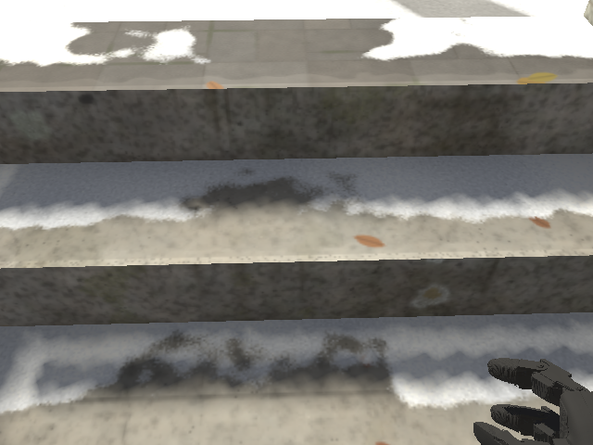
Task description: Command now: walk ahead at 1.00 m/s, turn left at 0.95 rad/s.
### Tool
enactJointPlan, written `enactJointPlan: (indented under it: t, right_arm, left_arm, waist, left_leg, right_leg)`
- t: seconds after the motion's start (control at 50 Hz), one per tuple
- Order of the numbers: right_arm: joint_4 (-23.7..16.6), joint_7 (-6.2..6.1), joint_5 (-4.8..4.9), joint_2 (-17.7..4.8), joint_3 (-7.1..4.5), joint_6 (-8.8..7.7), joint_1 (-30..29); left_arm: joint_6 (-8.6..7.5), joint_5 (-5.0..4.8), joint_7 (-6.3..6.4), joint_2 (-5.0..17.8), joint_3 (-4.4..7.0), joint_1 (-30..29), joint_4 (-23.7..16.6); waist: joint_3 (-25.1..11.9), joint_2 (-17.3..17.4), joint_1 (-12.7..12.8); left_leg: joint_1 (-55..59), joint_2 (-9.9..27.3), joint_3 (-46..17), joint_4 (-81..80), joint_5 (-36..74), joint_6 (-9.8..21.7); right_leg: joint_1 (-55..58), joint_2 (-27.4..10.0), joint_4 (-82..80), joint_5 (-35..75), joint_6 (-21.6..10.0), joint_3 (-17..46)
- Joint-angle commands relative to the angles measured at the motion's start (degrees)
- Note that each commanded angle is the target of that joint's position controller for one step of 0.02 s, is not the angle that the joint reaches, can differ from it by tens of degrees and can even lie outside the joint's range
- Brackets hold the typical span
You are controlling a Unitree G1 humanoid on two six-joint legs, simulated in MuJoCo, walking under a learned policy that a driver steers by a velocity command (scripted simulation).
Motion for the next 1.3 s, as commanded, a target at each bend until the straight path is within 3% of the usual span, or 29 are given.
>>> enactJointPlan:
  t: [0.02, 0.06, 0.14, 0.16, 0.2, 0.22, 0.26, 0.32, 0.4, 0.48, 0.5, 0.52, 0.54, 0.56, 0.58, 0.62, 0.7, 0.8, 0.84, 0.88, 0.9, 0.92, 0.98, 1.02, 1.1, 1.18, 1.22, 1.26, 1.3]
  right_arm:
    - [-8.6, -1.86, 0.79, 7.2, 4.13, 2.52, -7.9]
    - [-9.7, -1.98, 1.14, 4.4, 5.15, 3.14, -7.9]
    - [2.0, -0.84, 0.2, -8.1, 0.2, 4.38, 27.6]
    - [2.0, -0.02, 0.25, -12.2, -1.3, 2.81, 28.6]
    - [1.0, 0.26, 1.98, -15.6, -4.12, 2.56, 6.4]
    - [0.8, -1.28, 0.76, -14.9, -3.34, 3.14, 7.0]
    - [9.7, -1.66, -0.81, -12.2, -2.46, 0.59, 17.2]
    - [13.8, -0.62, -1.21, -6.6, -0.92, -2.12, 19.1]
    - [19.0, -0.46, -0.16, -8.9, -1.13, -4.31, 25.5]
    - [11.1, -1.62, 3.53, -19.7, -5.34, -4.91, 11.4]
    - [9.1, -1.09, 4.03, -21.7, -7.26, -6.17, 10.1]
    - [6.7, 0.08, -0.12, -16.6, -6.66, -8.24, 0.8]
    - [3.3, 1.42, -3.95, -3.6, -3.29, -9.56, -5.5]
    - [1.8, 2.04, -2.65, -1.3, -3.07, -8.72, 11.2]
    - [2.0, 1.99, -2.62, -2.9, -2.89, -6.71, 11.5]
    - [-1.7, 1.7, -4.93, 4.3, 1.88, -2.97, 8.3]
    - [-8.0, 0.19, -1.33, 5.7, 4.36, -0.1, -6.1]
    - [-16.0, 0.81, -3.17, 5.7, 6.1, -0.93, -21.1]
    - [-11.0, 1.68, 0.66, 4.2, 5.68, -1.53, -5.4]
    - [-6.2, -1.84, -1.48, -7.8, -1.08, 1.64, 25.2]
    - [-3.5, -1.69, -2.14, -14.2, -3.28, 0.71, 22.9]
    - [-3.1, -0.95, -2.79, -13.7, -3.38, 0.45, 19.8]
    - [7.7, 0.42, 0.08, -5.4, -1.8, -3.12, 12.4]
    - [15.9, 0.92, -0.41, 2.4, 0.67, -4.94, 17.5]
    - [24.7, 1.06, -2.52, 2.6, 1.57, -7.26, 21.2]
    - [25.8, -0.29, 0.59, -0.8, 3.03, -5.79, 21.0]
    - [24.4, -2.24, 2.0, -4.9, 3.38, -5.12, 22.6]
    - [19.7, -4.16, 3.9, -17.6, 0.04, -5.87, 23.2]
    - [13.0, -3.24, 2.62, -23.4, -2.84, -3.19, 17.1]
  left_arm:
    - [-2.78, -0.03, -1.53, -3.9, -2.92, -5.0, 1.0]
    - [-1.56, -2.4, -0.45, -0.3, -2.82, -6.6, 1.5]
    - [-3.14, -6.98, 1.58, 21.8, 2.88, -12.4, -8.8]
    - [-2.83, -6.55, 0.0, 19.0, 3.07, -13.1, -11.9]
    - [-1.4, -0.25, -4.19, 3.3, 0.41, -10.7, -21.3]
    - [-2.09, 2.99, -3.77, -0.9, -1.62, -13.3, -27.0]
    - [-1.89, 3.2, -1.84, -9.2, -6.14, -18.8, -32.4]
    - [0.53, 2.26, -0.61, -6.4, -6.87, -17.3, -31.7]
    - [1.94, 2.53, 1.46, -9.7, -9.55, -38.8, -42.8]
    - [3.89, -1.59, 4.34, -0.3, -4.78, -10.5, -34.0]
    - [3.1, -1.18, 4.83, 3.7, -2.83, -1.2, -33.3]
    - [2.38, -3.25, 4.07, 8.0, -0.42, 6.6, -26.8]
    - [2.46, -2.54, 3.3, 6.1, -0.92, 6.5, -19.6]
    - [2.67, 0.45, 3.31, 8.0, -0.41, -3.4, -22.0]
    - [2.61, 1.45, 2.82, 1.5, -1.3, -9.2, -22.3]
    - [0.08, -1.31, 1.69, -8.4, -4.02, -8.8, -14.9]
    - [-2.44, -1.69, -0.62, -7.4, -3.25, 1.4, -1.7]
    - [-0.79, -3.55, 1.83, -0.9, -1.88, 14.6, 4.9]
    - [-1.15, -5.97, 1.73, 4.3, -1.53, 11.3, -0.7]
    - [-4.44, -6.04, -1.4, 20.6, 4.49, -1.6, -7.3]
    - [-5.16, -6.01, -3.77, 11.5, 3.07, -1.1, -9.7]
    - [-5.25, -3.79, -4.25, 7.8, 2.96, -1.9, -12.7]
    - [-0.94, -0.95, -0.9, -6.6, -0.29, -7.4, -19.8]
    - [1.81, -0.61, -0.57, -11.2, -3.29, -7.4, -21.4]
    - [6.19, -2.84, -0.21, -13.9, -4.51, -15.8, -25.8]
    - [10.52, -3.41, 0.71, -8.0, -4.94, -28.4, -31.8]
    - [11.1, -2.7, -0.8, -5.7, -4.41, -22.6, -29.1]
    - [10.09, -3.28, -1.91, -4.2, -4.36, -18.4, -28.4]
    - [8.66, -2.95, -2.25, 1.5, -1.24, -2.5, -23.6]
  waist:
    - [15.9, -1.5, -5.6]
    - [13.3, -2.8, -9.8]
    - [-20.5, -11.1, -20.0]
    - [-23.3, -9.3, -17.7]
    - [-10.5, 15.2, -2.0]
    - [-14.4, 4.2, -0.4]
    - [1.1, -4.8, 1.6]
    - [8.2, -5.8, 4.3]
    - [14.2, -5.8, 2.5]
    - [-14.2, -1.6, 17.0]
    - [-24.8, -6.1, 21.4]
    - [-24.9, -13.1, 25.5]
    - [-10.1, -21.3, 20.8]
    - [-17.8, -25.0, 6.3]
    - [-16.2, -17.9, 4.0]
    - [-0.7, -5.1, -2.1]
    - [17.1, -1.6, -1.2]
    - [9.3, -3.6, 3.1]
    - [-9.5, -0.7, -1.9]
    - [-27.2, -12.6, -20.4]
    - [-30.0, 8.5, -15.4]
    - [-31.3, 13.7, -13.0]
    - [-3.7, -7.7, -1.9]
    - [3.9, -5.3, 2.5]
    - [11.4, 0.1, 6.3]
    - [18.4, -5.5, 9.9]
    - [9.5, -3.2, 11.1]
    - [-0.5, 1.2, 12.9]
    - [-11.9, 8.5, 17.3]
  left_leg:
    - [-10.3, 1.5, -0.2, -1.0, -6.2, 0.6]
    - [19.2, 0.7, 11.7, -36.3, -0.2, -0.2]
    - [51.3, -4.7, 14.6, -53.0, -3.7, -1.3]
    - [57.4, -7.7, 8.7, -71.9, -4.9, -1.5]
    - [63.4, 2.0, -35.5, -99.2, 16.7, 12.1]
    - [64.8, 7.1, -48.1, -107.9, -0.2, 15.4]
    - [56.9, 6.6, -44.3, -111.7, 1.1, 10.9]
    - [47.8, 3.6, -26.9, -110.0, 13.9, 5.8]
    - [37.8, 3.1, -22.3, -122.8, 8.5, 3.9]
    - [27.2, 4.7, -15.3, -107.7, 100.5, 3.0]
    - [33.9, 3.1, -18.0, -82.5, 98.4, -3.0]
    - [38.2, -2.2, -14.3, -61.5, 63.0, -4.0]
    - [20.6, -7.9, -10.0, -43.6, 9.6, -3.9]
    - [7.9, -7.5, -12.3, -25.0, 4.4, -4.6]
    - [4.6, -3.0, -7.3, -16.1, 5.6, -4.7]
    - [-0.9, 0.0, -9.0, -8.1, 6.9, -3.8]
    - [-7.6, -2.8, -4.7, -22.3, -10.7, -1.6]
    - [-6.7, 6.6, 10.6, -38.3, -20.3, -2.1]
    - [56.6, -2.9, 15.6, -60.7, -3.9, -3.8]
    - [76.6, 2.4, -1.8, -69.6, -8.1, -3.0]
    - [79.5, 15.4, -27.9, -88.5, -16.9, 1.6]
    - [75.0, 23.7, -45.8, -101.8, -12.3, 4.8]
    - [57.4, 22.5, -29.8, -106.7, -15.6, 3.5]
    - [51.1, 21.3, -18.0, -106.8, -0.3, 0.4]
    - [48.8, 23.6, -1.2, -118.2, 2.1, -2.9]
    - [37.5, 14.4, 18.5, -132.8, 9.9, -6.5]
    - [42.9, 12.8, 24.7, -130.6, 45.3, -5.0]
    - [49.7, 16.8, 23.0, -120.5, 87.6, -3.7]
    - [63.3, 18.8, 18.8, -90.9, 107.7, -3.8]
  right_leg:
    - [-11.7, -13.0, -29.9, 15.1, -2.4, 3.0]
    - [-27.0, -5.4, -38.3, 35.8, -3.2, -8.9]
    - [6.1, -13.8, -0.1, 125.9, -9.9, -1.7]
    - [7.6, -13.2, 18.2, 116.7, -10.1, 0.9]
    - [-33.0, 6.5, 73.7, 16.2, -1.0, 12.2]
    - [-43.6, 6.8, 92.1, 13.0, -1.7, 18.6]
    - [-56.0, 3.8, 100.5, 7.3, -2.6, 18.9]
    - [-57.3, 1.5, 96.0, -0.3, -3.8, 15.9]
    - [-59.6, -1.3, 77.4, -19.4, -5.6, 15.0]
    - [14.4, 3.6, 42.6, -4.2, -2.8, 11.0]
    - [22.7, -2.7, 21.8, -15.2, -7.0, 28.1]
    - [21.5, -2.0, 10.4, -6.9, -5.3, 23.3]
    - [19.9, -5.4, 5.2, 28.0, -8.1, 24.0]
    - [23.4, -21.4, -2.8, 43.0, -13.4, 53.3]
    - [21.5, -24.2, -4.5, 25.9, -16.0, 55.8]
    - [5.3, -16.9, -9.6, 5.8, -11.9, 45.3]
    - [-2.6, -7.1, -19.8, 27.4, -5.7, 18.7]
    - [13.4, -8.2, -35.6, 45.4, -10.5, 15.4]
    - [-10.2, -6.8, -28.7, 89.6, -13.0, 15.8]
    - [-6.6, -10.2, 4.9, 109.7, -9.6, 21.7]
    - [-17.3, 1.1, 31.5, 51.0, -7.6, 22.0]
    - [-22.9, 8.5, 62.2, 18.9, -6.5, 23.5]
    - [-43.9, 1.0, 85.6, 13.4, -7.3, 18.3]
    - [-50.5, -0.4, 96.0, 6.3, -8.4, 17.9]
    - [-64.9, 1.9, 106.3, -3.9, -11.1, 20.6]
    - [-55.5, 2.0, 74.8, 0.3, -11.5, 9.7]
    - [-38.2, 2.9, 66.8, 3.4, -12.0, 0.7]
    - [-17.4, 4.8, 48.9, 3.4, -12.1, -1.0]
    - [-6.8, 10.5, 36.0, -8.0, -10.8, 1.0]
